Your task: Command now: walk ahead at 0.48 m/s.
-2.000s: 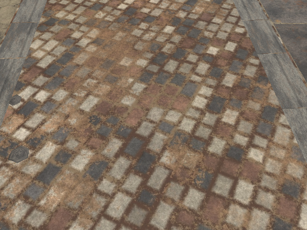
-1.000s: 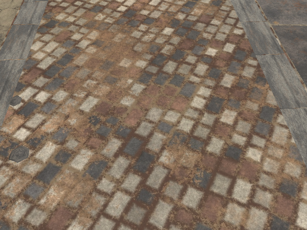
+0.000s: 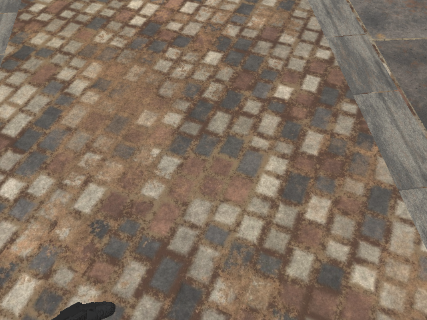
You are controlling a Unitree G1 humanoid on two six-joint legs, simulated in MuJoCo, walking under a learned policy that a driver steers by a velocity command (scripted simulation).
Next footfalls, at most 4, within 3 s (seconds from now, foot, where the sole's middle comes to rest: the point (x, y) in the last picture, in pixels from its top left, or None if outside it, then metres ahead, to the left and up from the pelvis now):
0.56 left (171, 306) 0.49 0.14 -0.75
1.12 right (241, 209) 0.81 -0.10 -0.75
1.68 left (171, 146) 1.11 0.14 -0.75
2.14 right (201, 97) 1.38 0.01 -0.75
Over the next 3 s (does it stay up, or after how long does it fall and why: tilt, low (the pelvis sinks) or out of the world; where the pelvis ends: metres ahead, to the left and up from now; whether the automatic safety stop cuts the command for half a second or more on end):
stays up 1.27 0.11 0.02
